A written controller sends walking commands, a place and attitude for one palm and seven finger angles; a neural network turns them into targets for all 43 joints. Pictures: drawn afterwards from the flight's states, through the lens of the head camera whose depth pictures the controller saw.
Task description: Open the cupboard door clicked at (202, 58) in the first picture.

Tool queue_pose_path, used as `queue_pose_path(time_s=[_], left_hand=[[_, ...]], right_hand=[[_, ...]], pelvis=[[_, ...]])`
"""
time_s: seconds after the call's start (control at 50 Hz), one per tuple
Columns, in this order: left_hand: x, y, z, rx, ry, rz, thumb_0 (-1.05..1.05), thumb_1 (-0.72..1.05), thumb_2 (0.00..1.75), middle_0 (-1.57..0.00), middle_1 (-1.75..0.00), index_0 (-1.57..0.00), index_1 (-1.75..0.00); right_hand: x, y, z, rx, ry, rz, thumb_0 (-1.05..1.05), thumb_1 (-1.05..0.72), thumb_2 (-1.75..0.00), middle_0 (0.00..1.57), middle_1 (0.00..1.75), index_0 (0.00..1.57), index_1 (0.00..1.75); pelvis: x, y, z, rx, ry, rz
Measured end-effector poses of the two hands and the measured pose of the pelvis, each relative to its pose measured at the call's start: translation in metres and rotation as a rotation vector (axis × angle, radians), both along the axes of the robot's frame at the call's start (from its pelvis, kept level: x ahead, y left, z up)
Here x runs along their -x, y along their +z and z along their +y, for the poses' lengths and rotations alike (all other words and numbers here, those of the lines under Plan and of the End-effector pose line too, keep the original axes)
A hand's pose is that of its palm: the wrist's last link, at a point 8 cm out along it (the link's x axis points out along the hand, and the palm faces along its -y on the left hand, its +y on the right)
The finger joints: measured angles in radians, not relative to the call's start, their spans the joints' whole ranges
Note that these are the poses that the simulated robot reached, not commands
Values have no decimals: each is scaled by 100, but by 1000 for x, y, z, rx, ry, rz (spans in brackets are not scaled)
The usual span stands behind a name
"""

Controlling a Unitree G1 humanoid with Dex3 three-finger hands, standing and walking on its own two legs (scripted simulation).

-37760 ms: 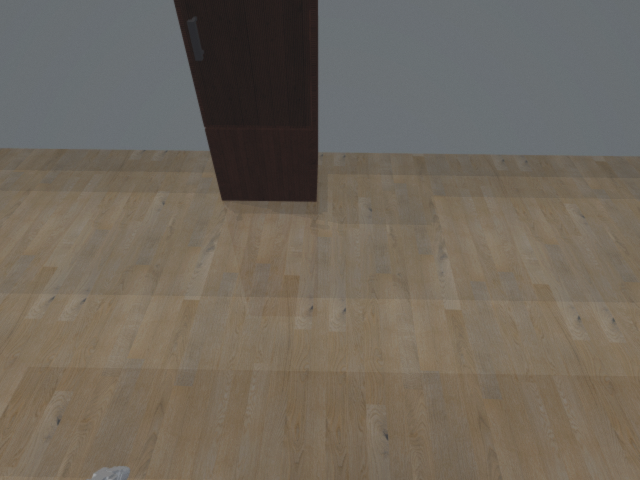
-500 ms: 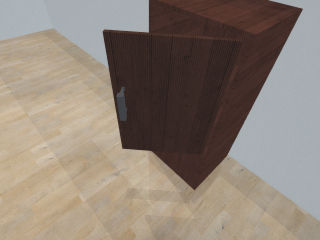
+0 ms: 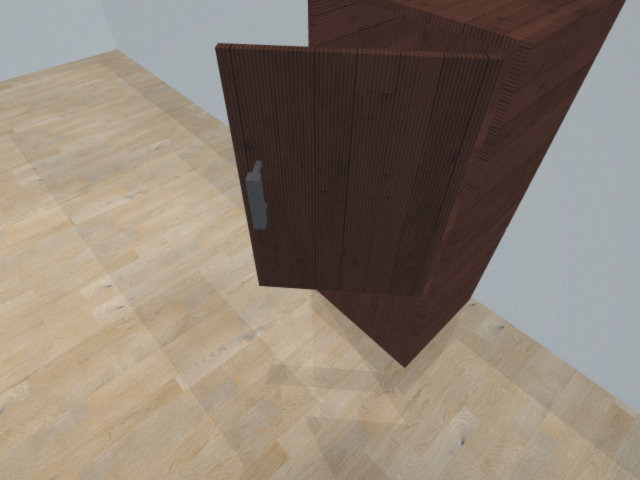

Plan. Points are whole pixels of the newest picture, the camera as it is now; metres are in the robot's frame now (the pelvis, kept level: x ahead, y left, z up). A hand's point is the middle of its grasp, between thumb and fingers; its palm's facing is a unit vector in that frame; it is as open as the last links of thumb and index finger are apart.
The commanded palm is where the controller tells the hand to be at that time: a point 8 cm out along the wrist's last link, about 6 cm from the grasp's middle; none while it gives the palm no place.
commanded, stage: come to a stop and stand still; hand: left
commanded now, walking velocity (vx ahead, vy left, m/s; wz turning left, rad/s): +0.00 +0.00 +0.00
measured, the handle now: (259, 195) +0.60 +0.16 -0.01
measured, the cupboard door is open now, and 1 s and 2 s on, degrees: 42 42 42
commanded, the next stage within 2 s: look again from close up in 0.66 s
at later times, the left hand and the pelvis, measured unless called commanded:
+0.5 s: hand out of the picture +0.05 +0.16 -0.17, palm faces -0.01 -0.98 -0.21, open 7.4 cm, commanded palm none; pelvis +0.02 -0.02 +0.00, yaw -1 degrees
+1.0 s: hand out of the picture +0.07 +0.15 -0.17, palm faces -0.01 -0.97 -0.24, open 7.4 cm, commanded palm none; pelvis +0.03 -0.04 +0.01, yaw -1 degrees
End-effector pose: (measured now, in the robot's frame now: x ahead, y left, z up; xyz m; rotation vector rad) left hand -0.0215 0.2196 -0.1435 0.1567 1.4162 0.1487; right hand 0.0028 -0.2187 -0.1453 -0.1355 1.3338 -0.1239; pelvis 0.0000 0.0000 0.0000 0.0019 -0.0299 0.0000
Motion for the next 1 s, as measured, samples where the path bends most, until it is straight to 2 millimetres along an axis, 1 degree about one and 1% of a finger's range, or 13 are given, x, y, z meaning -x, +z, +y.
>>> queue_pose_path(time_s=[0.1, 0.2, 0.3, 0.52, 0.66, 0.82, 1.0], left_hand=[[-2, 6, 7, -28, 1, 3, 0, 91, 90, -20, -30, -20, -30], [-11, 9, 6, -37, -5, 1, 0, 91, 90, -20, -30, -20, -30], [-26, 9, 0, -30, -16, -16, 0, 91, 90, -20, -30, -20, -30], [-69, 6, -14, -16, -43, -82, 0, 91, 90, -20, -30, -20, -30], [-87, 7, -17, -23, -53, -109, 0, 91, 90, -20, -30, -20, -30], [-94, 10, -16, -39, -51, -117, 0, 91, 90, -20, -30, -20, -30], [-91, 11, -18, -45, -44, -107, 0, 91, 90, -20, -30, -20, -30]], right_hand=[[-3, -3, -1, -13, -3, -4, 2, -92, -89, 20, 30, 20, 30], [-8, -3, -6, -14, -6, -1, 2, -92, -89, 20, 30, 20, 30], [-14, -1, -14, -3, -7, 4, 1, -91, -89, 20, 30, 20, 30], [-30, 4, -36, 30, -12, 0, 1, -91, -89, 20, 30, 20, 30], [-39, 6, -47, 43, -11, -4, 1, -91, -89, 20, 30, 20, 30], [-46, 7, -55, 48, -4, -3, 1, -91, -89, 20, 30, 20, 30], [-50, 8, -61, 49, 1, -3, 1, -91, -89, 20, 30, 20, 30]], pelvis=[[-3, 1, -1, -8, -7, 7], [-7, 2, -5, -12, -13, 14], [-11, 3, -11, -12, -16, 16], [-20, 3, -23, -12, -20, 19], [-25, 4, -31, -10, -19, 21], [-28, 5, -37, -10, -17, 22], [-30, 5, -43, -9, -16, 21]])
